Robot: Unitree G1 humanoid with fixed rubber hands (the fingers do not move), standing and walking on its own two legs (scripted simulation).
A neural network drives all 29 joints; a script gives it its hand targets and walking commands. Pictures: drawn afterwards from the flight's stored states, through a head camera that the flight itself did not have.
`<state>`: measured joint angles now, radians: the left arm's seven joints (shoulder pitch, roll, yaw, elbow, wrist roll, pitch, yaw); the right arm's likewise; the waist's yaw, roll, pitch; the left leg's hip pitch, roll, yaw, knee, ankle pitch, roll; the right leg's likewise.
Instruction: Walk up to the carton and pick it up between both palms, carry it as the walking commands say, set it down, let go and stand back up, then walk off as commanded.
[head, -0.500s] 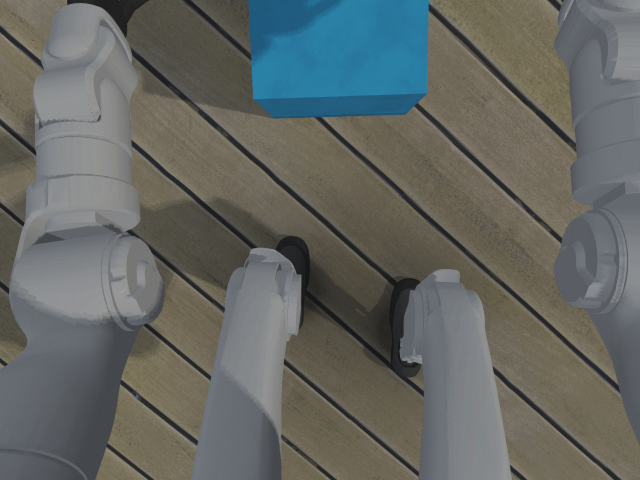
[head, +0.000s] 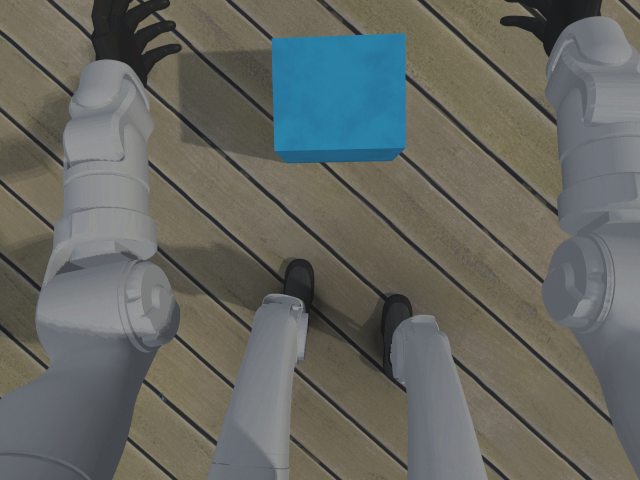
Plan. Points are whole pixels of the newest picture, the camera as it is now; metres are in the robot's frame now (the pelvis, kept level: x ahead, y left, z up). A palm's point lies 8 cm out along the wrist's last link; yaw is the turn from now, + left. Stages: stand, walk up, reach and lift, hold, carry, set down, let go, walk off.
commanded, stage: set down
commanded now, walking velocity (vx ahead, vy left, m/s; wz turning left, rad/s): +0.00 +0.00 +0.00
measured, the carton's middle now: (338, 106) +0.60 +0.07 -0.55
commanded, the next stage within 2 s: let go in 0.04 s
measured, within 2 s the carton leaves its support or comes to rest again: neither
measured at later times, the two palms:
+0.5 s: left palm (87, 156) +0.40 +0.27 -0.04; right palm (626, 151) +0.45 -0.19 -0.03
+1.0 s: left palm (35, 380) +0.24 +0.23 +0.06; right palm out of the picture +0.28 -0.24 +0.06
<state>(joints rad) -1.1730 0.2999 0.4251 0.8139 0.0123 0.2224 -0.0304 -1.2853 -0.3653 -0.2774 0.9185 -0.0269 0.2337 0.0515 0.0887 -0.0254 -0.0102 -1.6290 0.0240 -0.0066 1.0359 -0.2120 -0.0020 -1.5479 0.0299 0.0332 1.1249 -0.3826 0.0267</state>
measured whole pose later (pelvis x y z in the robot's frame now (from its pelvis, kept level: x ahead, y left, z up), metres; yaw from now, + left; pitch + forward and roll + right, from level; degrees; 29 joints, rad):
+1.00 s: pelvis +0.08 -0.01 +0.13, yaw +2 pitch +5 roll +1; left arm 0.20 0.23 0.07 0.40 0.00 0.05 -0.08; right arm 0.14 -0.20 -0.07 0.46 -0.01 0.03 0.05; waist 0.02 -0.02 0.05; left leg -0.36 0.01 0.00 0.45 -0.18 -0.02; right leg -0.26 0.00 0.03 0.49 -0.31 0.00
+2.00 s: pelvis +0.11 +0.01 +0.12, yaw +1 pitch +0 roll +0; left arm 0.20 0.36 0.03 0.75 0.04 0.02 0.03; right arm 0.14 -0.32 -0.03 0.84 -0.03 0.00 -0.02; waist -0.01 -0.04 0.02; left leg -0.22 0.00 0.02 0.50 -0.27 0.01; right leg -0.09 -0.01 0.05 0.44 -0.35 0.03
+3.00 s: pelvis +0.09 +0.01 +0.13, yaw +1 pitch -2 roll +0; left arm 0.18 0.39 0.01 0.95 0.02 0.00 0.01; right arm 0.10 -0.37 -0.02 1.03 -0.02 -0.01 -0.01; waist -0.01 -0.03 0.03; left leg -0.18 0.00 0.02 0.40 -0.18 0.01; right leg -0.05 -0.01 0.05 0.35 -0.26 0.03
